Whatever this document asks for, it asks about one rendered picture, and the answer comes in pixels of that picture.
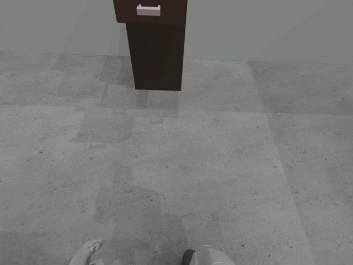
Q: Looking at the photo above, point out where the robot right thigh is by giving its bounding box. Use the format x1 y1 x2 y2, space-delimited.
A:
191 248 235 265

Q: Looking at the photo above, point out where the drawer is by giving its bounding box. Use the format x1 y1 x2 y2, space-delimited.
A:
113 0 186 25

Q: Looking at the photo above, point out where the robot left hand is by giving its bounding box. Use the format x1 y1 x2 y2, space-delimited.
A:
69 239 104 265

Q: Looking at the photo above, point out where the cabinet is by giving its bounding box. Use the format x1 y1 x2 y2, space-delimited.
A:
126 0 188 91

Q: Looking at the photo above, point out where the handle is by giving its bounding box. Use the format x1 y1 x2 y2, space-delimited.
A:
137 4 161 16

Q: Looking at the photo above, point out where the robot right foot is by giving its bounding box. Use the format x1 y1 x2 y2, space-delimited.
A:
182 249 195 265

